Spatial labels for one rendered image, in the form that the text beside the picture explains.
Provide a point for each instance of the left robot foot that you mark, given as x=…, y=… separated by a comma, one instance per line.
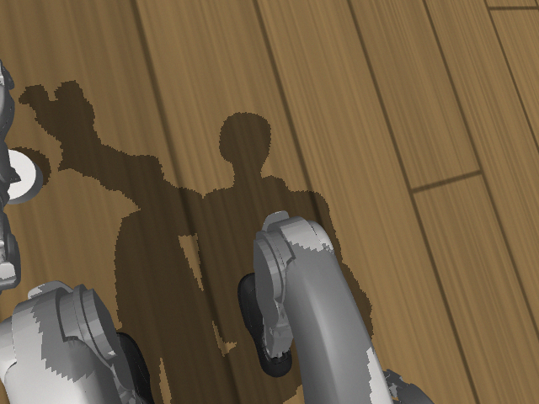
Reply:
x=138, y=367

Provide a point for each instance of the right robot hand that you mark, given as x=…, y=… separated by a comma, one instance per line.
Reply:
x=406, y=393

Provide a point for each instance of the left robot hand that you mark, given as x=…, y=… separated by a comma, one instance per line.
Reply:
x=7, y=108

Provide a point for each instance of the left robot arm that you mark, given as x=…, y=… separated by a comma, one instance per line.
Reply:
x=10, y=265

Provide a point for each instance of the tin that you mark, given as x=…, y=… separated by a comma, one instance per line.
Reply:
x=31, y=178

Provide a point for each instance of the right robot foot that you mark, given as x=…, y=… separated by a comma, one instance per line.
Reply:
x=253, y=320

